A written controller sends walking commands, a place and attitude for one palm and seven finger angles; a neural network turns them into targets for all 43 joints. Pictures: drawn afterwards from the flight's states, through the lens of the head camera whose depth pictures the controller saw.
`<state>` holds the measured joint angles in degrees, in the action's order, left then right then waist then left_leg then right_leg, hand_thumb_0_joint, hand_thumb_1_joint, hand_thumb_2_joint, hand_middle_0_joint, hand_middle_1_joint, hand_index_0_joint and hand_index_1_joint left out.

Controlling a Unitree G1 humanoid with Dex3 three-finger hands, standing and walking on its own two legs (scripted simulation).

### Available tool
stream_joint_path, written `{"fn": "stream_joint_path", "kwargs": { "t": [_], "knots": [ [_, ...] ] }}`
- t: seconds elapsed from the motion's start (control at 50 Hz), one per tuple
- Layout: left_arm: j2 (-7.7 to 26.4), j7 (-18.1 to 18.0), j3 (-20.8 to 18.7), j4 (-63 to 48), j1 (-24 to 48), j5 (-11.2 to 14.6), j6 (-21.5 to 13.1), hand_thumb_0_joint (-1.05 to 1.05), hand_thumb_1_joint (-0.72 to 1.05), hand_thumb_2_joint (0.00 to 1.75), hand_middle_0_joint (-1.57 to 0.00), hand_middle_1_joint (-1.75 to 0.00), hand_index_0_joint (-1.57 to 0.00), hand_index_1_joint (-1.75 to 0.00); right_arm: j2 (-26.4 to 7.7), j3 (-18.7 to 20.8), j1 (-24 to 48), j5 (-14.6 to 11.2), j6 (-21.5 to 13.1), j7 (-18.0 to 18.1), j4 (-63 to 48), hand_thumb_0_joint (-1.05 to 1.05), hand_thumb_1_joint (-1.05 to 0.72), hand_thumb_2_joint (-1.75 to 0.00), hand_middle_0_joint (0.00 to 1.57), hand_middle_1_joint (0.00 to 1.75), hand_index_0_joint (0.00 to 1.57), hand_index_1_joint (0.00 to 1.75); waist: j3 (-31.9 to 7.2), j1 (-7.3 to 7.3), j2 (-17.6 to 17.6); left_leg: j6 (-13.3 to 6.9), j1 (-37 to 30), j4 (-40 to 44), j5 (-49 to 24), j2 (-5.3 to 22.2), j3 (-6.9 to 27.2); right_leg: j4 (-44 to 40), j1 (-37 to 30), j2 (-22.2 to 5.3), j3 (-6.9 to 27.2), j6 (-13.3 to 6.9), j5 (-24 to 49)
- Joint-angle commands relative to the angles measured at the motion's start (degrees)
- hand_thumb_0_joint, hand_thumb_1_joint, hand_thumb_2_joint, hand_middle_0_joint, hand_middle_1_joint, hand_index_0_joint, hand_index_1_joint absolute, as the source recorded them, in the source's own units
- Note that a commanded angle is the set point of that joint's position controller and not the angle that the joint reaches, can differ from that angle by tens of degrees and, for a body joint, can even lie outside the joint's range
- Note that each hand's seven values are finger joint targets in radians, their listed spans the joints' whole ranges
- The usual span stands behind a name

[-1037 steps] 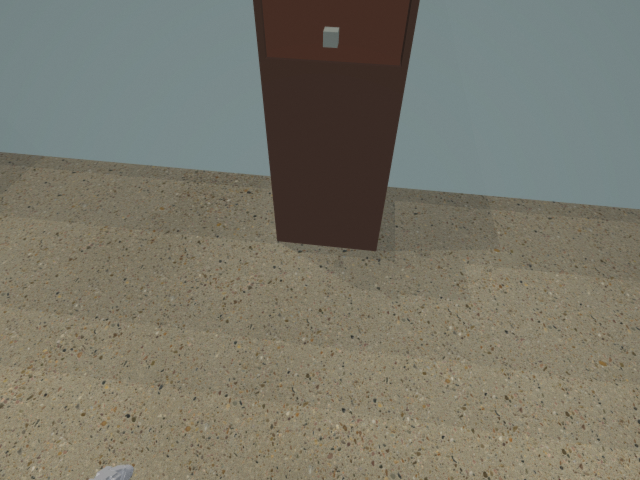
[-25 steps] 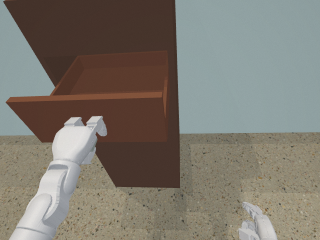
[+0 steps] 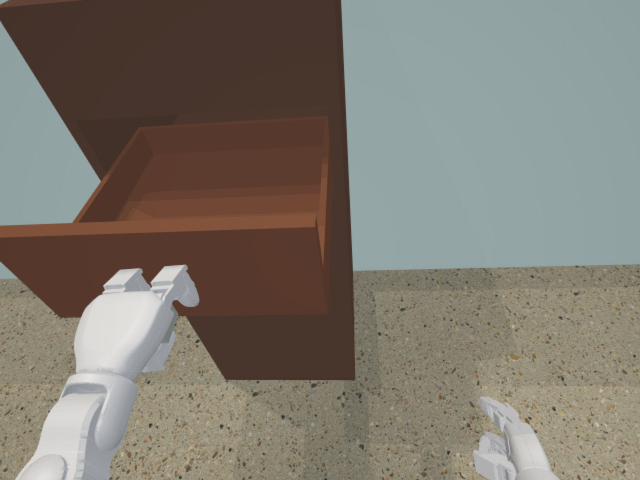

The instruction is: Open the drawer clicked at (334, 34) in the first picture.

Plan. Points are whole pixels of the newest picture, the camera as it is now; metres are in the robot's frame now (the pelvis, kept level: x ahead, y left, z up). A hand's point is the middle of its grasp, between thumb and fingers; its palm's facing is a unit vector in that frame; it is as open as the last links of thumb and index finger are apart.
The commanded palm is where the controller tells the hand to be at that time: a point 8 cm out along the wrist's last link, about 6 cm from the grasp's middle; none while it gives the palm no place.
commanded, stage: pull the drawer open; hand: left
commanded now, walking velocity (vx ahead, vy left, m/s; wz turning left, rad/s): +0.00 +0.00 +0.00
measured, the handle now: (156, 305) +0.27 +0.23 +0.11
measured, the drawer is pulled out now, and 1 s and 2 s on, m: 0.25 0.29 0.28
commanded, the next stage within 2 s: open the thumb to release the handle in 0.54 s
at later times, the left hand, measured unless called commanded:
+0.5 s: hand (138, 385) +0.18 +0.22 +0.09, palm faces +0.12 -0.10 -0.99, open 7.2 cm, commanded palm +0.13 +0.22 +0.14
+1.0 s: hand (134, 375) +0.20 +0.23 +0.09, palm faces +0.10 -0.06 -0.99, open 9.5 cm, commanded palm +0.16 +0.24 +0.14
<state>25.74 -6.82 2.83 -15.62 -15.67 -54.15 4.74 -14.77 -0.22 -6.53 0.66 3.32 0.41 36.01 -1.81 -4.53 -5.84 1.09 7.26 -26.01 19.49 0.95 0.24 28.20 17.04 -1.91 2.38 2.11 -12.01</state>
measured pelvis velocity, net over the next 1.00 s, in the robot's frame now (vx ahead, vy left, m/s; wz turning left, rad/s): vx -0.01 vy -0.01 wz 0.02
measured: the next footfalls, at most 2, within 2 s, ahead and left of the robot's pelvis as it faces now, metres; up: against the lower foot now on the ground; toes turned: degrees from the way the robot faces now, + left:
none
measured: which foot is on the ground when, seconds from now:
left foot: down 0.00-1.00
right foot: down 0.00-1.00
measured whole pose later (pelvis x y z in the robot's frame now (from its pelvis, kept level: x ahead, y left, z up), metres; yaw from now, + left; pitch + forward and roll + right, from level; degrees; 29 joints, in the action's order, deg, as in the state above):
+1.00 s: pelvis -0.01 -0.01 +0.00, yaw +1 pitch -1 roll +0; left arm 26.8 -8.1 1.1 -17.1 -19.8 -52.7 4.9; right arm -13.5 -1.9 -5.4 1.2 3.1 2.2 37.3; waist -1.2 -5.8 -6.2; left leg 2.0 8.2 -28.8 20.0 1.4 1.6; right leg 31.1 17.6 -1.6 1.0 1.2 -12.9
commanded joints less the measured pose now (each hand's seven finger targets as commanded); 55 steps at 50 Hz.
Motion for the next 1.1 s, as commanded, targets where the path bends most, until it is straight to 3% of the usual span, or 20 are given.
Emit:
{"fn": "stream_joint_path", "kwargs": {
  "t": [0.0,0.14,0.16,0.24,0.26,0.34,0.36,0.44,0.46,0.6,0.62,0.66,0.7,0.72,0.76,0.88,0.94,1.0,1.02,1.08],
  "knots": [
    [6.49,-3.27,-7.50,-11.79,-1.13,1.03,1.33,0.00,0.90,0.90,-0.40,-1.35,-0.40,-1.35,-4.48,1.51,10.30,-0.20,-2.72,0.01,-9.88,0.00,-0.90,-0.90,0.20,0.30,0.20,0.30,-7.70,-2.90,6.22,-1.25,6.91,2.51,-21.62,-2.30,-2.11,-0.47,-12.98,2.26,-4.80,-3.38,15.80],
    [7.57,-4.95,-8.59,-16.30,-5.19,0.60,1.95,0.00,0.90,0.90,-0.40,-1.35,-0.40,-1.35,-4.96,1.57,10.44,-0.37,-2.71,-0.28,-10.43,0.00,-0.90,-0.90,0.20,0.30,0.20,0.30,-9.80,-3.10,4.88,-0.88,6.07,1.07,-22.94,-1.73,-1.64,0.51,-12.96,2.28,-4.36,-3.37,16.60],
    [5.04,-4.95,-6.10,-16.88,-5.74,0.16,2.03,0.00,0.90,0.90,-0.40,-1.35,-0.40,-1.35,-4.29,1.13,10.28,-0.01,-2.81,-0.54,-10.67,0.00,-0.90,-0.90,0.20,0.30,0.20,0.30,-9.43,-3.02,5.50,-1.12,6.24,0.84,-23.34,-1.86,-1.56,0.88,-12.56,1.88,-5.06,-3.28,16.47],
    [8.35,-5.20,-9.31,-17.54,-8.47,0.61,2.56,0.00,0.90,0.90,-0.40,-1.35,-0.40,-1.35,-4.99,1.19,10.70,-0.37,-2.55,-0.25,-10.79,0.00,-0.90,-0.90,0.20,0.30,0.20,0.30,-7.67,-2.79,6.58,-1.04,7.03,0.63,-21.00,-1.29,-1.58,0.58,-11.99,2.21,-4.26,-3.05,15.75],
    [6.00,-5.16,-7.18,-18.32,-9.59,0.13,2.53,0.00,0.90,0.90,-0.40,-1.35,-0.40,-1.35,-4.41,0.62,10.64,0.00,-2.50,-0.45,-11.25,0.00,-0.90,-0.90,0.20,0.30,0.20,0.30,-8.30,-3.19,6.70,-1.25,7.05,0.63,-20.77,-1.47,-1.72,0.78,-12.14,1.76,-4.90,-2.98,14.91],
    [7.51,-5.34,-8.26,-20.52,-12.21,0.50,2.85,0.00,0.90,0.90,-0.40,-1.35,-0.40,-1.35,-5.00,0.67,11.09,-0.44,-2.18,-0.45,-11.83,0.00,-0.90,-0.90,0.20,0.30,0.20,0.30,-7.44,-3.16,5.37,-0.99,7.10,0.27,-21.60,-0.82,-1.53,0.95,-11.84,2.17,-4.32,-3.00,15.40],
    [5.32,-5.28,-6.03,-21.03,-12.54,0.14,2.92,0.00,0.90,0.90,-0.40,-1.35,-0.40,-1.35,-4.41,0.23,10.55,0.06,-2.23,-0.60,-12.07,0.00,-0.90,-0.90,0.20,0.30,0.20,0.30,-7.62,-3.16,5.45,-1.34,7.04,0.09,-21.30,-1.02,-1.69,1.17,-11.79,1.58,-4.91,-2.83,15.17],
    [9.10,-5.67,-9.80,-21.20,-13.61,0.37,3.33,0.00,0.90,0.90,-0.40,-1.35,-0.40,-1.35,-5.28,0.31,11.15,-0.39,-1.93,-0.15,-12.32,0.00,-0.90,-0.90,0.20,0.30,0.20,0.30,-5.93,-3.37,5.02,-1.13,8.25,0.72,-17.34,-0.48,-1.64,0.64,-11.65,2.05,-4.01,-2.90,12.09],
    [6.86,-5.58,-8.06,-21.79,-15.70,-0.01,3.43,0.00,0.90,0.90,-0.40,-1.35,-0.40,-1.35,-4.63,-0.13,10.88,-0.10,-2.05,-0.39,-12.80,0.00,-0.90,-0.90,0.20,0.30,0.20,0.30,-6.74,-3.90,4.69,-1.29,8.06,0.51,-18.68,-0.71,-1.79,1.02,-12.43,1.58,-4.41,-2.92,13.06],
    [7.73,-5.83,-9.11,-21.83,-18.46,0.49,3.51,0.00,0.90,0.90,-0.40,-1.35,-0.40,-1.35,-5.07,0.29,10.21,-0.37,-1.92,-0.35,-12.61,0.00,-0.90,-0.90,0.20,0.30,0.20,0.30,-6.21,-3.61,4.45,-1.24,8.38,-0.25,-20.07,-0.69,-2.01,1.40,-11.74,2.01,-3.76,-2.83,15.10],
    [14.28,-6.47,-13.65,-17.52,1.46,-1.56,3.40,0.00,0.90,0.90,-0.40,-1.35,-0.40,-1.35,-5.20,-0.02,10.66,0.30,-1.05,0.69,-9.06,0.00,-0.90,-0.90,0.20,0.30,0.20,0.30,-2.39,-0.53,5.25,-1.32,10.12,0.10,-15.58,-1.29,-1.10,0.68,-7.73,2.23,-3.30,-3.27,11.54],
    [10.87,-6.63,-11.25,-13.58,2.31,-2.07,2.87,0.00,0.76,0.84,-0.39,-1.34,-0.39,-1.34,-3.89,-0.20,11.06,1.04,-1.81,1.54,-9.88,0.00,-0.90,-0.90,0.20,0.30,0.20,0.30,-1.10,-1.52,5.45,-1.88,9.41,0.41,-11.95,-1.61,-0.62,-0.14,-7.35,1.78,-3.59,-3.45,6.42],
    [9.75,-6.01,-10.63,-11.32,-1.60,-1.31,2.53,0.00,0.62,0.78,-0.38,-1.32,-0.38,-1.32,-3.89,0.43,10.42,0.45,-2.17,1.88,-9.38,0.00,-0.90,-0.90,0.20,0.30,0.20,0.30,-3.86,-2.69,3.68,-1.75,7.90,0.59,-13.15,-2.01,-1.14,-0.14,-8.92,1.86,-3.75,-3.50,7.45],
    [12.84,-6.13,-13.15,-12.35,0.81,-1.32,2.32,0.00,0.55,0.75,-0.38,-1.31,-0.38,-1.31,-4.26,0.72,9.87,0.23,-2.19,1.97,-9.14,0.00,-0.90,-0.90,0.20,0.30,0.20,0.30,-7.22,-2.74,3.98,-1.58,7.38,0.36,-14.63,-1.98,-0.87,0.27,-10.04,1.83,-3.44,-3.56,9.02],
    [11.94,-5.79,-12.19,-11.52,0.53,-0.77,2.67,0.00,0.41,0.69,-0.36,-1.30,-0.36,-1.30,-3.93,0.49,10.56,0.48,-2.58,2.33,-9.06,0.00,-0.90,-0.90,0.20,0.30,0.20,0.30,-9.59,-3.10,4.17,-1.59,6.52,0.00,-15.86,-2.39,-1.04,0.51,-11.97,1.41,-3.22,-3.41,10.93],
    [12.21,-3.61,-12.30,-10.22,-0.57,0.93,2.15,0.00,-0.01,0.51,-0.33,-1.25,-0.33,-1.25,-4.36,0.73,10.70,0.25,-3.08,2.44,-8.33,0.00,-0.90,-0.90,0.20,0.30,0.20,0.30,-7.99,-2.85,7.28,-1.85,7.44,0.81,-15.95,-2.36,-1.19,-0.58,-12.49,1.39,-2.99,-2.97,12.29],
    [14.33,-3.28,-14.32,-10.41,0.74,0.78,1.24,0.00,-0.22,0.42,-0.32,-1.23,-0.32,-1.23,-4.63,0.53,11.11,0.30,-3.19,2.68,-8.47,0.00,-0.90,-0.90,0.20,0.30,0.20,0.30,-6.43,-2.81,7.36,-1.77,8.01,1.21,-13.88,-2.19,-1.19,-1.43,-11.74,1.58,-2.45,-2.92,9.44],
    [11.91,-3.03,-12.49,-8.29,-0.65,0.79,0.10,0.00,-0.43,0.33,-0.30,-1.21,-0.30,-1.21,-4.08,0.36,11.17,0.47,-3.43,2.72,-8.28,0.00,-0.90,-0.90,0.20,0.30,0.20,0.30,-3.43,-3.06,6.26,-1.77,9.23,2.14,-11.10,-2.36,-1.51,-2.01,-10.40,1.48,-2.99,-2.85,5.70],
    [12.55,-3.32,-12.82,-10.33,2.18,0.74,-0.57,0.00,-0.50,0.30,-0.30,-1.20,-0.30,-1.20,-4.27,0.49,10.67,0.40,-3.61,2.60,-8.43,0.00,-0.90,-0.90,0.20,0.30,0.20,0.30,-5.20,-2.63,5.57,-1.77,8.64,2.05,-11.18,-2.37,-1.34,-2.10,-10.43,1.36,-2.91,-2.82,5.65],
    [12.00,-4.04,-12.47,-9.12,3.01,0.69,-1.46,0.00,-0.50,0.30,-0.30,-1.20,-0.30,-1.20,-4.00,0.72,10.32,0.58,-4.20,2.64,-8.07,0.00,-0.90,-0.90,0.20,0.30,0.20,0.30,-5.89,-2.55,4.98,-1.70,8.21,1.97,-11.52,-2.53,-1.22,-2.20,-10.52,1.43,-3.01,-2.98,5.46]
  ]
}}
